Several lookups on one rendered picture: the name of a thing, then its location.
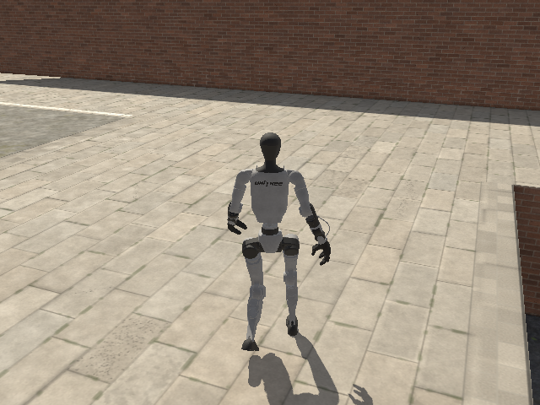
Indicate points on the robot foot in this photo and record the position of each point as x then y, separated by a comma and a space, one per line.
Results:
249, 345
292, 329

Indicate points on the left robot hand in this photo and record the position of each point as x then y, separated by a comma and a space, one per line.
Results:
233, 229

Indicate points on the robot left upper arm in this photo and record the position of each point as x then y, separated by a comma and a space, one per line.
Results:
239, 189

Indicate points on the right robot foot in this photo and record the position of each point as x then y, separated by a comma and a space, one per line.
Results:
292, 329

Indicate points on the right robot hand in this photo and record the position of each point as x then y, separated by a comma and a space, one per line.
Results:
326, 251

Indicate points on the robot left forearm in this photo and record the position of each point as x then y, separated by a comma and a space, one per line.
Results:
232, 217

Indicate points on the left robot foot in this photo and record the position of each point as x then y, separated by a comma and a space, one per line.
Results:
249, 345

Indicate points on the robot right upper arm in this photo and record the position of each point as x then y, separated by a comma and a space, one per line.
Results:
301, 192

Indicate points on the robot right forearm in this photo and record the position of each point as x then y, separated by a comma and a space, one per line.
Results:
315, 227

